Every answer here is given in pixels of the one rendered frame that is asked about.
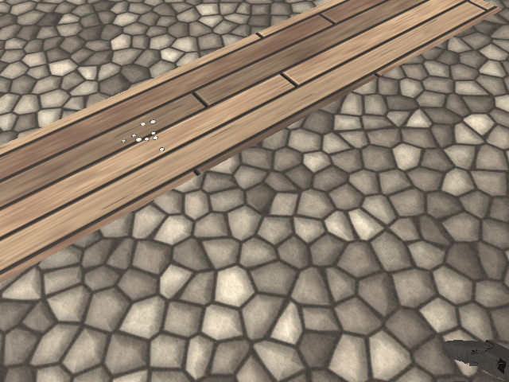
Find robot right hand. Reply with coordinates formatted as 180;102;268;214
442;340;509;382

